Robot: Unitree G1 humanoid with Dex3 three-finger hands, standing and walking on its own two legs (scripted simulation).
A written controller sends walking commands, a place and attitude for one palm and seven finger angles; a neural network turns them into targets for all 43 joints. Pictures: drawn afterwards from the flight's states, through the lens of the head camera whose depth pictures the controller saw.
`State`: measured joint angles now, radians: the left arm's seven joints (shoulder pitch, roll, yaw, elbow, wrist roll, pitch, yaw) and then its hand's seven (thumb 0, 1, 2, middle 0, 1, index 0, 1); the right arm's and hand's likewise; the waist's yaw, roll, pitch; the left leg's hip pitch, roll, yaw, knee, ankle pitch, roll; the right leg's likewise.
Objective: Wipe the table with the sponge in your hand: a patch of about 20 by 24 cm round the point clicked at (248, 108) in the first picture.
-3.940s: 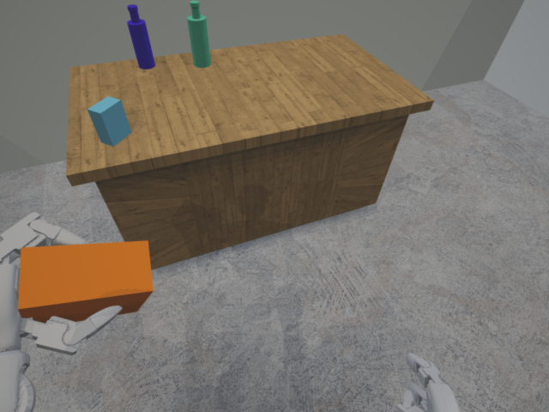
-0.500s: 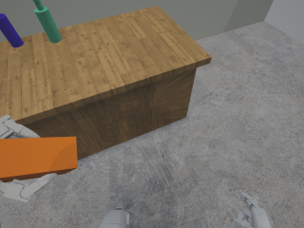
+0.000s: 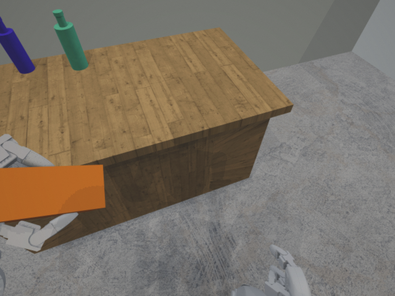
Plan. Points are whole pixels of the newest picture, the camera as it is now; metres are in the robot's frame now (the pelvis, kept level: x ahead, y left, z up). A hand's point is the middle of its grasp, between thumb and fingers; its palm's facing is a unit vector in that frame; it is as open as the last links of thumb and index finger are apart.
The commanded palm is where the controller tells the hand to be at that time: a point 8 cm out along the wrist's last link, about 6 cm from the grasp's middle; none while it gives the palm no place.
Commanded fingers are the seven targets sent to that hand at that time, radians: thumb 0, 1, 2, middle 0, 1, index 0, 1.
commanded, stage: take the last steps up to it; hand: left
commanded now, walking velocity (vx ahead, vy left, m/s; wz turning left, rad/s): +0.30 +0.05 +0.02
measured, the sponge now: (66, 192) +0.23 +0.20 +0.17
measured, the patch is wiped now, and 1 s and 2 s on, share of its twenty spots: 0.00 0.00 0.00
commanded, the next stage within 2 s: come to a stop and stand still in 1.08 s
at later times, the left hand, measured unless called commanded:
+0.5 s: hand (89, 135) +0.32 +0.20 +0.19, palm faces +0.39 -0.77 -0.50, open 9.7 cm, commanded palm +0.26 +0.25 +0.18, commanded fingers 0.00 0.10 1.30 -1.20 -1.60 -1.20 -1.60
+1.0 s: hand (99, 117) +0.38 +0.20 +0.17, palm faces +0.48 -0.74 -0.48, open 9.7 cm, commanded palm +0.32 +0.24 +0.18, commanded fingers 0.00 0.10 1.30 -1.20 -1.60 -1.20 -1.60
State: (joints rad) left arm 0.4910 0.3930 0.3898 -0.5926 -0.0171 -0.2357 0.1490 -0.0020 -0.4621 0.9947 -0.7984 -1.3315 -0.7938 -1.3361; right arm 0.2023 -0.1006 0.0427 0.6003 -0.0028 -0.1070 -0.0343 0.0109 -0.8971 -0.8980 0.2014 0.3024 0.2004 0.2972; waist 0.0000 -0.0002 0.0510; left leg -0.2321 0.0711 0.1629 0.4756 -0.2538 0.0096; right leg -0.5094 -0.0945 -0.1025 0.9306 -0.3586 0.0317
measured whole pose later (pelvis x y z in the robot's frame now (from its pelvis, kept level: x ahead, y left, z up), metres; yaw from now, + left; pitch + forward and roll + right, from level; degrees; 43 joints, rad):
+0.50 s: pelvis +0.11 -0.04 +0.00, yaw +1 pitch +1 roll +2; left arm 0.54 0.41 0.41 -0.58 -0.02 -0.26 0.16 0.00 -0.46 1.00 -0.80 -1.33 -0.79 -1.34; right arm 0.20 -0.26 -0.06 0.57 0.00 -0.05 -0.06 0.01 -0.90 -0.90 0.19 0.30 0.19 0.30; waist -0.02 -0.03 0.08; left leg -0.44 0.07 0.14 0.68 -0.27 -0.02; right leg -0.18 -0.06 -0.17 0.48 -0.32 -0.05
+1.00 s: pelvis +0.18 -0.05 -0.01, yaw +3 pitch -1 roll +1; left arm 0.45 0.36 0.37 -0.43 -0.02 -0.21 0.15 0.00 -0.46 1.00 -0.80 -1.33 -0.79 -1.34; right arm 0.20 -0.18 0.02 0.65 0.01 -0.08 -0.06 0.01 -0.90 -0.90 0.20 0.30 0.20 0.30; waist 0.02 0.07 0.04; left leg -0.36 0.06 0.07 0.79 -0.42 0.00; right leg -0.30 -0.03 -0.14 0.61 -0.28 -0.05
